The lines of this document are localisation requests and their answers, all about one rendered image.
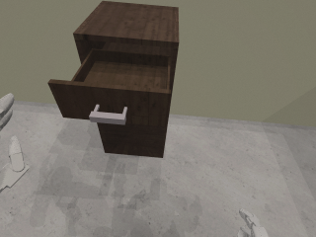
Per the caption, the handle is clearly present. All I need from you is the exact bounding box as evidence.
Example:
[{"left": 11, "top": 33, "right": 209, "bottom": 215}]
[{"left": 89, "top": 104, "right": 127, "bottom": 125}]

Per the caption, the right robot hand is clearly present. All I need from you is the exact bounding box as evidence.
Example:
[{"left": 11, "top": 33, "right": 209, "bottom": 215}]
[{"left": 237, "top": 208, "right": 270, "bottom": 237}]

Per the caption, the drawer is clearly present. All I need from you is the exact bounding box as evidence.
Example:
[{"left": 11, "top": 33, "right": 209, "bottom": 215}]
[{"left": 47, "top": 48, "right": 171, "bottom": 126}]

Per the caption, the cabinet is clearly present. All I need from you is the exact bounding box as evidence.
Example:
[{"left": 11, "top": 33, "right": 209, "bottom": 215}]
[{"left": 73, "top": 1, "right": 180, "bottom": 158}]

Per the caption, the left robot hand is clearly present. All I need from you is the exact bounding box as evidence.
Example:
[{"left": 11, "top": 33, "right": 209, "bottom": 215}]
[{"left": 0, "top": 93, "right": 30, "bottom": 193}]

